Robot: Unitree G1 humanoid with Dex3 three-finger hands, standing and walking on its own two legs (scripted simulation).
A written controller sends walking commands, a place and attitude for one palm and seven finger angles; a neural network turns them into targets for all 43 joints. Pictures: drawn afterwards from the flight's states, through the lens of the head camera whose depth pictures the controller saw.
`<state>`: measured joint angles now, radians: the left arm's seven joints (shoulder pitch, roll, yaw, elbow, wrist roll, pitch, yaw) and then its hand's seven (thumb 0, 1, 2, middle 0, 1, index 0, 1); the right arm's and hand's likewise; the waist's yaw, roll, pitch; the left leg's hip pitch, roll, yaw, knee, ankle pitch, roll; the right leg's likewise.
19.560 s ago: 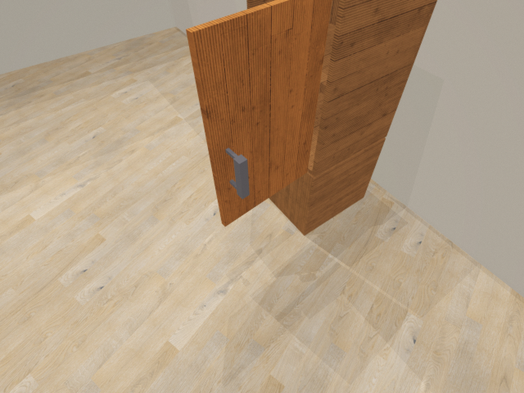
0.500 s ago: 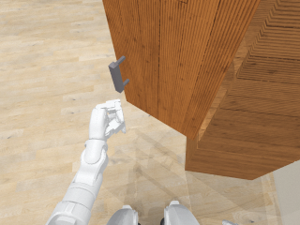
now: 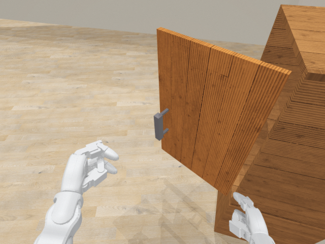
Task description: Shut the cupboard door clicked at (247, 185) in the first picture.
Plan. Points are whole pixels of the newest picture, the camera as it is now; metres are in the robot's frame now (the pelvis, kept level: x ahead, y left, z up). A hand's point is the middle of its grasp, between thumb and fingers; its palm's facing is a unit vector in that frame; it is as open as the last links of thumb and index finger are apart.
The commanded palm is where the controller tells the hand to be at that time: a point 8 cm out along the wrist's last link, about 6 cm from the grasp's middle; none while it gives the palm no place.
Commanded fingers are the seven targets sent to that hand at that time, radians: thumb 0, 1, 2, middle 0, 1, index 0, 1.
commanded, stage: draw the hand back to the body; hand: left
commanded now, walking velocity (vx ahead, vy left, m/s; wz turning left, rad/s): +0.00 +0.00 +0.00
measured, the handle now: (162, 124) +0.58 +0.06 -0.10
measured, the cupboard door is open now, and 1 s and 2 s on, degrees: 64 64 64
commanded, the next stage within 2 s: step back with the hand held close in 0.76 s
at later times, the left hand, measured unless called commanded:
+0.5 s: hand (0, 180) +0.18 +0.29 +0.17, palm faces +0.49 -0.76 -0.42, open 6.9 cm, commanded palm +0.13 +0.32 +0.18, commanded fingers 0.00 0.90 0.90 -0.20 -0.30 -0.20 -0.30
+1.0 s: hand (15, 177) +0.19 +0.27 +0.17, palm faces +0.45 -0.78 -0.43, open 7.4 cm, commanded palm +0.13 +0.30 +0.18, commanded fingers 0.00 0.90 0.90 -0.20 -0.30 -0.20 -0.30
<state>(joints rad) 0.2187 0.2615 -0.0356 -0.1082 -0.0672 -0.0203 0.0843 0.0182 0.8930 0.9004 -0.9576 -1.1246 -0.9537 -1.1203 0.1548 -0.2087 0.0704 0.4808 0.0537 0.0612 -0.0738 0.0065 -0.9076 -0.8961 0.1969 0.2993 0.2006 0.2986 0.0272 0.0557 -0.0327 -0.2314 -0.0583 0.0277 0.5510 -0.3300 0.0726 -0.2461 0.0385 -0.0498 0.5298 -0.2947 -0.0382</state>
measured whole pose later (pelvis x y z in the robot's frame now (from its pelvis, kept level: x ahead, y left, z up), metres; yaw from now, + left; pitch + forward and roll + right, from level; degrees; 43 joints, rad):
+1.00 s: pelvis -0.01 +0.01 +0.01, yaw -1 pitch -2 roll -2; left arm 0.48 0.37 0.39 -0.38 -0.08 -0.13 0.11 0.02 0.89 0.90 -0.21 -0.31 -0.21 -0.30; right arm 0.20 -0.24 0.02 0.60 0.02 -0.05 -0.05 0.01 -0.90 -0.90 0.20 0.30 0.20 0.30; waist 0.03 0.09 -0.01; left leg -0.17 -0.05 0.03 0.47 -0.28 0.08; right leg -0.16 0.05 -0.04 0.40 -0.21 -0.03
